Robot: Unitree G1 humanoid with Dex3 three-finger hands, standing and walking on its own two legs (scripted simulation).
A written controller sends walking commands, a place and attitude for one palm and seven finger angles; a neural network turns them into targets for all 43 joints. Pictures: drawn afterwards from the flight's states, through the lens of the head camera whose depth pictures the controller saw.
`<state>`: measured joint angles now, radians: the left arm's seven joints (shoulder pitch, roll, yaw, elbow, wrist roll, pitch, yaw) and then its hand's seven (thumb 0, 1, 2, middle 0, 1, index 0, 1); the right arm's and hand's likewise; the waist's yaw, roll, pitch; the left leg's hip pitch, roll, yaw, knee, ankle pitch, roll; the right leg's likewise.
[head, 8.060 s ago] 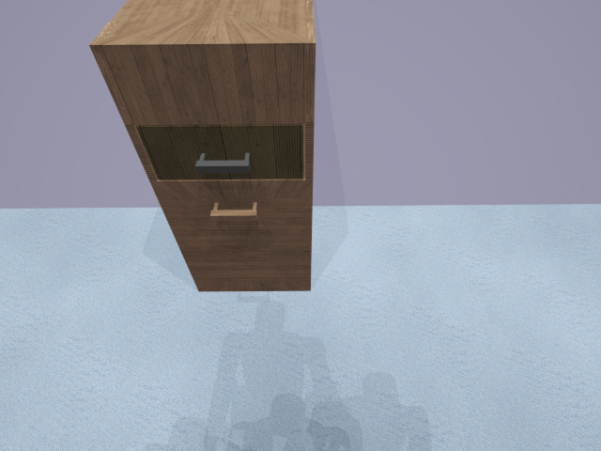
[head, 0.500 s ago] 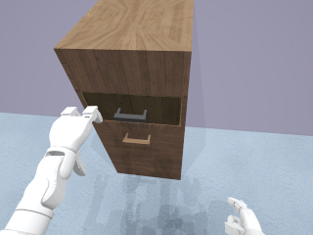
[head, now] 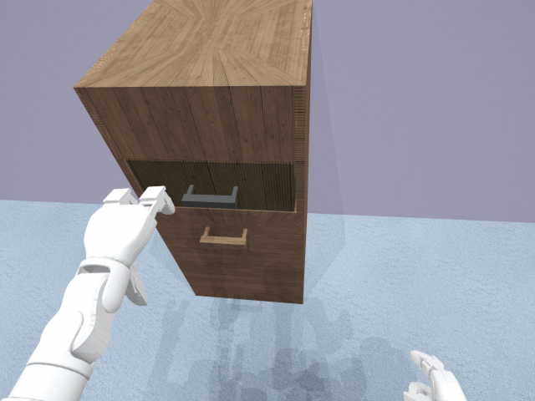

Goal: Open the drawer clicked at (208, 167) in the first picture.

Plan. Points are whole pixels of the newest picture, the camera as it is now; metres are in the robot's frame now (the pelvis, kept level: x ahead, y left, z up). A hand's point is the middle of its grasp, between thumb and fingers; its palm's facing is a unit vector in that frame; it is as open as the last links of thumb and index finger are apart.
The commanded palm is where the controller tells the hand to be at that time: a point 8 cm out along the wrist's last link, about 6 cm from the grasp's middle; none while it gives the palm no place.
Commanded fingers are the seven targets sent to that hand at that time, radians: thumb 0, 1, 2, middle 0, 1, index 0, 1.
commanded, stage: move the hooked fingers above the handle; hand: left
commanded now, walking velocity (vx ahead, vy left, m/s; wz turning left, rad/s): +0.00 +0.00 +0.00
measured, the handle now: (211, 195) +0.55 +0.22 -0.10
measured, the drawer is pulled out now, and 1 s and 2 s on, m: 0.00 0.00 0.00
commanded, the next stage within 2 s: none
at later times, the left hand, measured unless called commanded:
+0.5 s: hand (168, 228) +0.36 +0.23 +0.03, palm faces -0.02 -0.05 -1.00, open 13.8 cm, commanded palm +0.35 +0.23 +0.09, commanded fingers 0.00 -0.50 0.30 -0.30 -1.20 -0.30 -1.20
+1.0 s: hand (185, 213) +0.42 +0.22 +0.00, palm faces -0.06 -0.01 -1.00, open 13.8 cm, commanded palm +0.41 +0.22 +0.05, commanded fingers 0.00 -0.50 0.30 -0.30 -1.20 -0.30 -1.20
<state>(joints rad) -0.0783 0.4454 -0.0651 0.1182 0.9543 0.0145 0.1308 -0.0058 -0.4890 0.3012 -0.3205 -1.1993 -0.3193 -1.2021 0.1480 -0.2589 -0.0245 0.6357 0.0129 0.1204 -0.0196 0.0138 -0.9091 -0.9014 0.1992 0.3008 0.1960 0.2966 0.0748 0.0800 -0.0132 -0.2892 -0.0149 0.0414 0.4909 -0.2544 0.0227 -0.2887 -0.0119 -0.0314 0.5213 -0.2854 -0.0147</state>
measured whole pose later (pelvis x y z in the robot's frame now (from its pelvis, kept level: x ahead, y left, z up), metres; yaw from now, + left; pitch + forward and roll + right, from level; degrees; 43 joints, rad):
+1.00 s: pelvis +0.00 +0.00 -0.02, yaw +0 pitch +13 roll +0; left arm -0.60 0.41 -0.08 0.86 1.09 -0.07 0.29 0.00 -0.49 0.30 -0.32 -1.20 -0.32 -1.20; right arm 0.27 -0.24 -0.06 0.67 0.01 0.11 -0.03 0.01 -0.91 -0.90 0.20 0.30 0.20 0.30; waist -0.03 0.05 -0.11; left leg -0.60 0.00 0.04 0.70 -0.34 0.03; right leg -0.58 0.00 -0.03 0.70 -0.35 -0.01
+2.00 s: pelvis +0.00 +0.03 -0.04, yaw -1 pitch +21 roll -3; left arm -0.84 0.43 -0.05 1.12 1.11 -0.03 0.38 -0.01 -0.49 0.30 -0.32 -1.20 -0.32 -1.20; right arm 0.35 -0.24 -0.06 0.71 -0.03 0.12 0.01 0.01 -0.91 -0.90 0.20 0.30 0.20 0.30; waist -0.12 0.06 -0.16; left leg -0.85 0.01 0.04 0.88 -0.41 0.05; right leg -0.81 0.01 -0.03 0.82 -0.38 0.01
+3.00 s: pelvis -0.01 +0.02 -0.07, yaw -2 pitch +27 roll -3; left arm -0.87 0.48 0.00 1.17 1.14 -0.06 0.42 -0.01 -0.49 0.30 -0.32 -1.20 -0.32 -1.20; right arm 0.34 -0.24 -0.05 0.72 -0.05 0.10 0.01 0.00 -0.91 -0.90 0.20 0.30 0.20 0.30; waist -0.16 0.06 -0.18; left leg -1.05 0.02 0.03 1.04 -0.46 0.05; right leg -1.00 0.02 -0.04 0.97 -0.44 0.01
